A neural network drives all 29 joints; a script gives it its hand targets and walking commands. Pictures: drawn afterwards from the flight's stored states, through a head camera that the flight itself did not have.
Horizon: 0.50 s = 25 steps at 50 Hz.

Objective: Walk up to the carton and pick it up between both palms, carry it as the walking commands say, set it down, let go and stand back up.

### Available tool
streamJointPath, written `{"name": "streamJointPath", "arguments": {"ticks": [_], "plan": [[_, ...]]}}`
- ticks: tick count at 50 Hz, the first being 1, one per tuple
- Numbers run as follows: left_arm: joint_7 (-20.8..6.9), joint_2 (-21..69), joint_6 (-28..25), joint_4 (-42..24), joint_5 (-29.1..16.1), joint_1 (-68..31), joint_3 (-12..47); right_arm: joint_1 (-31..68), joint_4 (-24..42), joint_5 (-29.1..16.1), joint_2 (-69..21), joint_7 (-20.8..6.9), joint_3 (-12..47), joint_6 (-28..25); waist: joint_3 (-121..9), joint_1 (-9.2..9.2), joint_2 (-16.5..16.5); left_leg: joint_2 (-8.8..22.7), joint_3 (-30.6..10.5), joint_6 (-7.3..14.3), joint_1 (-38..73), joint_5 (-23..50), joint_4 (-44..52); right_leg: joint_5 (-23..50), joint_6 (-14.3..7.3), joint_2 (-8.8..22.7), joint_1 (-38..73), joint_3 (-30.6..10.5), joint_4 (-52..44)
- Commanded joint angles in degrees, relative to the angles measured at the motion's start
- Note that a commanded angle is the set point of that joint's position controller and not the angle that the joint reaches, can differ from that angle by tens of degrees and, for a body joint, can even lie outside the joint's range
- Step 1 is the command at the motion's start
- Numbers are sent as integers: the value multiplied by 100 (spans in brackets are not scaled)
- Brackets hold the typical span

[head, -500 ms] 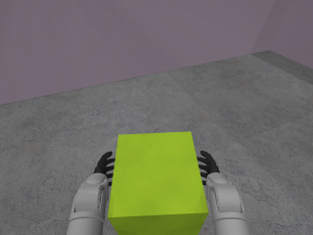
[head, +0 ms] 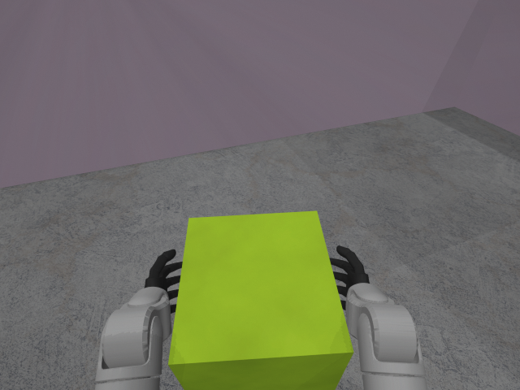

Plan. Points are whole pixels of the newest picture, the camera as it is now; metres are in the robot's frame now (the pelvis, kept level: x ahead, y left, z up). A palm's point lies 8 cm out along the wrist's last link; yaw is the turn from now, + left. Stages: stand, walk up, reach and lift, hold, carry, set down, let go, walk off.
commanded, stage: carry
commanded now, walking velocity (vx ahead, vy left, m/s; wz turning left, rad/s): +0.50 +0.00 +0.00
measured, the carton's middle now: (258, 316) +0.27 +0.00 +0.02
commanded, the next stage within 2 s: none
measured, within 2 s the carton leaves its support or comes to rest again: neither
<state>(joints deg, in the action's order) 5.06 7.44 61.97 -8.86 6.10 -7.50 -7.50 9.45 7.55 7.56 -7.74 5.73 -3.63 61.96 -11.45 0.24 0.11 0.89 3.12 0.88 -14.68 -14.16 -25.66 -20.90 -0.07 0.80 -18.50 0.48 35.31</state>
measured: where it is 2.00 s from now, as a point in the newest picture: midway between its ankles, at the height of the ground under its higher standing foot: (240, 358)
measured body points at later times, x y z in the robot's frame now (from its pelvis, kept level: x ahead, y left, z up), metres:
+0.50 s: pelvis +0.22 +0.02 -0.01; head +0.23 +0.03 +0.44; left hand +0.50 +0.18 +0.06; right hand +0.52 -0.11 +0.07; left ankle +0.26 +0.11 -0.74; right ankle +0.11 -0.10 -0.71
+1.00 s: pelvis +0.46 +0.01 +0.00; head +0.51 +0.00 +0.44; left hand +0.74 +0.16 +0.05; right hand +0.75 -0.13 +0.05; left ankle +0.40 +0.11 -0.74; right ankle +0.52 -0.07 -0.74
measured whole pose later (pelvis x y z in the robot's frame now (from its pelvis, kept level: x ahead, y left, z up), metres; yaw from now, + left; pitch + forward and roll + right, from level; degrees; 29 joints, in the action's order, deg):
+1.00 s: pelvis +0.46 +0.01 +0.00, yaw +2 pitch +3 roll +0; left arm 6.5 8.0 72.0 -20.6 4.8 -11.2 -6.0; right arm 10.5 22.5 6.9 -7.9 6.4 -4.6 72.3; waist 2.8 -0.2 -1.7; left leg 1.9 5.3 -1.0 -11.0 -18.2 -28.1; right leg -8.7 -3.9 0.5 -20.2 10.4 25.6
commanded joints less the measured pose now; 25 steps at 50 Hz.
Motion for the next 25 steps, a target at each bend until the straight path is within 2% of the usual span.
{"name": "streamJointPath", "arguments": {"ticks": [1, 2, 3, 4, 5, 6, 7, 8, 9, 10, 11, 12, 13, 15, 16, 17, 18, 19, 20, 21, 22, 23, 24, 25], "plan": [[-1418, 5099, 475, -1027, -2508, -3590, 4386, 3598, 1570, -2488, -4987, -1325, 3875, 371, -679, 136, -640, 1741, -1962, 871, 1910, 314, 1312, -478, -47, -137, -1512, 481, -572], [-1411, 5182, 528, -1196, -2598, -3554, 4462, 3626, 1751, -2509, -5017, -1290, 3857, 441, -799, 123, -615, 1532, -1596, 689, 1909, 498, 1091, -94, -51, -213, -1055, 572, -938], [-1399, 5153, 580, -1238, -2617, -3420, 4443, 3699, 1894, -2529, -4941, -1293, 3859, 521, -899, 52, -528, 1298, -1045, 561, 1623, 712, 808, 399, -57, -240, -470, 715, -1247], [-1381, 5258, 637, -1209, -2603, -3377, 4423, 3817, 2074, -2571, -4963, -1304, 3863, 590, -1177, 39, -499, 1120, -717, 448, 1434, 890, 607, 797, -122, -245, 138, 721, -1275], [-1378, 5225, 719, -1223, -2548, -3106, 4372, 3635, 2099, -2553, -4846, -1314, 3834, 681, -1372, -30, -654, 875, -323, 342, 980, 714, 402, 1011, -193, -178, 848, 673, -1340], [-1365, 5165, 802, -1204, -2537, -3132, 4352, 3370, 1735, -2467, -4836, -1336, 3729, 800, -1337, -85, -558, 736, -123, 225, 240, 176, 55, 847, -308, 25, 1620, 392, -1366], [-1374, 5085, 893, -1201, -2556, -3145, 4316, 3184, 1595, -2408, -4783, -1335, 3694, 854, -1419, -160, -404, 574, 10, 102, -726, -402, -465, 461, -479, 496, 2563, -245, -1463], [-1361, 4997, 962, -1306, -2571, -3341, 4315, 3183, 1507, -2443, -4948, -1365, 3750, 921, -1525, -203, 611, 269, 295, -116, -1892, -928, -1615, 141, -782, 1547, 3488, -1725, -1792], [-1350, 4873, 1000, -1446, -2493, -3527, 4239, 3042, 1290, -2469, -4870, -1407, 3693, 997, -1243, -146, 1104, 19, 212, -106, -2671, -1734, -2333, 664, -1155, 2167, 3438, -2673, -2041], [-1348, 4947, 1014, -1383, -2350, -3422, 4177, 3247, 1504, -2528, -4944, -1479, 3677, 1026, -919, -113, 953, 329, -32, -54, -2784, -1865, -2426, 611, -1443, 2417, 2889, -2747, -2212], [-1317, 5160, 1025, -1315, -2397, -3523, 4246, 3450, 1329, -2651, -5127, -1510, 3676, 1078, -770, -131, 561, 414, 31, -49, -2643, -1877, -2118, 757, -1515, 2394, 2513, -2647, -2205], [-1326, 5106, 1003, -1528, -2390, -3802, 4294, 3821, 1399, -2697, -5274, -1541, 3784, 1056, -444, -147, 559, 354, 96, -84, -2613, -1801, -2041, 304, -1325, 2191, 2208, -2212, -2409], [-1317, 5243, 1009, -1614, -2479, -3821, 4392, 4001, 1633, -2828, -5284, -1553, 3825, 1019, -354, -178, 338, 292, 181, -84, -2492, -1540, -1660, 479, -1199, 2045, 2148, -1880, -2481], [-1383, 5382, 1004, -1703, -2731, -4141, 4420, 4333, 1896, -2872, -5335, -1459, 3771, 941, -581, -183, 672, 159, 313, -114, -2166, -629, -1127, 1166, -899, 1706, 2519, -1125, -2317], [-1360, 5403, 1004, -1726, -2724, -3985, 4391, 4093, 1830, -2817, -5355, -1407, 3691, 952, -728, -158, 637, 106, 418, -66, -1612, -372, -676, 1493, -823, 1628, 2249, -768, -2166], [-1355, 5387, 1007, -1772, -2730, -3896, 4375, 3742, 1743, -2737, -5342, -1356, 3633, 942, -830, -107, 802, -27, 528, -23, -973, 104, -40, 1901, -696, 1355, 2027, -318, -1917], [-1367, 5303, 999, -1791, -2717, -3814, 4336, 3543, 1743, -2651, -5353, -1332, 3600, 919, -1040, -48, 854, -122, 700, -3, -303, 647, 333, 2013, -525, 1091, 1835, 141, -1650], [-1375, 5358, 990, -1706, -2677, -3602, 4298, 3447, 1848, -2597, -5286, -1306, 3572, 880, -1403, 28, 414, -160, 770, 100, 819, 795, 427, 2157, -363, 844, 1422, 520, -1025], [-1419, 5232, 974, -1765, -2620, -3594, 4195, 3253, 1719, -2489, -5280, -1263, 3577, 871, -1808, 105, 98, 379, -64, 445, 2035, 482, 550, 2126, -91, 573, 520, 892, -82], [-1422, 5285, 993, -1721, -2632, -3602, 4249, 3019, 1655, -2442, -5226, -1263, 3509, 865, -2026, 185, -1072, 1423, -1629, 886, 3234, 361, 649, 1059, 117, 274, -947, 878, 988], [-1437, 5183, 1022, -1402, -2554, -3364, 4153, 2943, 1543, -2343, -5155, -1250, 3491, 874, -1694, 126, -1311, 2149, -2956, 1305, 3589, 626, 1055, -1016, 181, -183, -2126, 623, 1820], [-1463, 5202, 994, -1573, -2650, -3422, 4269, 2766, 1620, -2314, -5175, -1244, 3539, 872, -1661, 128, -1069, 2374, -3254, 1528, 3578, 1218, 944, -1217, 35, -4, -2292, 69, 2286], [-1495, 5262, 978, -1599, -2717, -3454, 4296, 2993, 1767, -2370, -5252, -1261, 3652, 832, -1640, 148, -799, 2425, -3049, 1598, 3624, 1749, 764, -983, -34, 149, -2558, 4, 2162], [-1513, 5430, 948, -1532, -2778, -3446, 4336, 3224, 1944, -2422, -5279, -1263, 3738, 777, -1495, 181, -531, 2265, -2440, 1457, 3531, 2336, 677, -971, -20, 239, -2699, 102, 1822]]}}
